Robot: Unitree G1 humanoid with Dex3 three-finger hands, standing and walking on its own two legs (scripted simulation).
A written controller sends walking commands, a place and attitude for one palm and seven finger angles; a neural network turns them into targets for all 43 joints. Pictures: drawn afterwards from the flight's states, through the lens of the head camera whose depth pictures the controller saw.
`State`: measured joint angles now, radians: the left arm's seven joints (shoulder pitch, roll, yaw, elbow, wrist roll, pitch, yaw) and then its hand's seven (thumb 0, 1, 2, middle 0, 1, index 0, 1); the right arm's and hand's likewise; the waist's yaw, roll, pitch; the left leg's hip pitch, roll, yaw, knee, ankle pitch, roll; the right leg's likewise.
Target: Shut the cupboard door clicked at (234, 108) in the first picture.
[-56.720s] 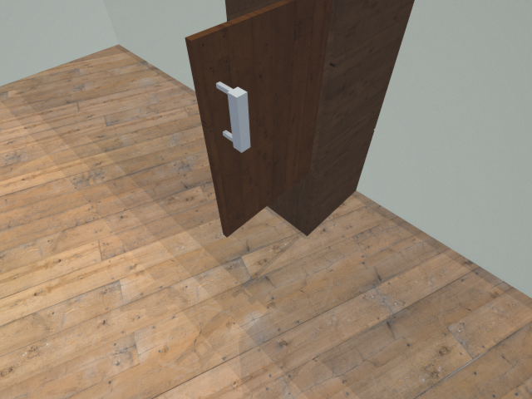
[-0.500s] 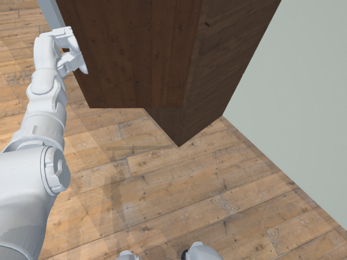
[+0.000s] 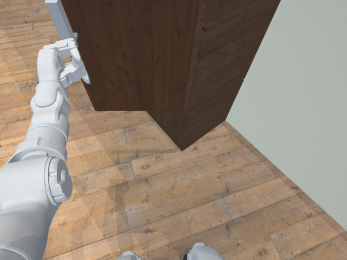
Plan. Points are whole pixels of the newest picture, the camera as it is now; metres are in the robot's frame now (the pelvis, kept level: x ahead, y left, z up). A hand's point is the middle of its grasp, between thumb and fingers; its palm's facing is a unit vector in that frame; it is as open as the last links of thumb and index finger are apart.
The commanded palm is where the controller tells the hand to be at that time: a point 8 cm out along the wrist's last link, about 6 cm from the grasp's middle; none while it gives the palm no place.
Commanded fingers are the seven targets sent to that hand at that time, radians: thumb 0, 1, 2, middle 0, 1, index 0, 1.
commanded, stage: draw the hand back to the body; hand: left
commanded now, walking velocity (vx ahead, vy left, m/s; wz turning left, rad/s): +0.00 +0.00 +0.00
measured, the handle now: (65, 21) +0.71 +0.22 +0.12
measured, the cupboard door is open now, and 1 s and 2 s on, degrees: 54 54 54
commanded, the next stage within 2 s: step back with the hand held close in 1.48 s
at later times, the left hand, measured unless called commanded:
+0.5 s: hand (33, 124) +0.36 +0.21 +0.15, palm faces +0.14 -0.98 -0.14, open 3.0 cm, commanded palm +0.32 +0.26 +0.17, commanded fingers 0.00 0.90 0.90 -1.00 -1.17 -1.00 -1.17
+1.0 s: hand out of the picture +0.24 +0.26 +0.18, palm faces +0.43 -0.83 -0.35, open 5.3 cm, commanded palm +0.18 +0.30 +0.21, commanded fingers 0.00 0.90 0.90 -0.31 -0.42 -0.31 -0.42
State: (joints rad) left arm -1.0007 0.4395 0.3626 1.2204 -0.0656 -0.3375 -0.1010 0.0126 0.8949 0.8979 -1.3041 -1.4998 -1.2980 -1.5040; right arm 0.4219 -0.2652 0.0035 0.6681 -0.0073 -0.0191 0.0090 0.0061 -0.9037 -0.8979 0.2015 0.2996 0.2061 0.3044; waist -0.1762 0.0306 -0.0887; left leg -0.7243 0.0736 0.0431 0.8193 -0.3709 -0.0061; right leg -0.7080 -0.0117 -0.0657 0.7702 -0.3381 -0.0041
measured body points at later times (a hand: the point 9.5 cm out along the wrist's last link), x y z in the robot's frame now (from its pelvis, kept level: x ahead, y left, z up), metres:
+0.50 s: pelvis +0.00 +0.01 +0.03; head +0.00 -0.01 +0.48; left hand +0.35 +0.26 +0.16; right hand +0.17 -0.24 -0.06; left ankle +0.01 +0.12 -0.70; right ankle +0.01 -0.12 -0.70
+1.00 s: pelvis +0.02 +0.00 +0.04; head +0.01 -0.02 +0.49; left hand +0.21 +0.30 +0.20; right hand +0.21 -0.21 -0.05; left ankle +0.01 +0.12 -0.70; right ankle +0.01 -0.12 -0.70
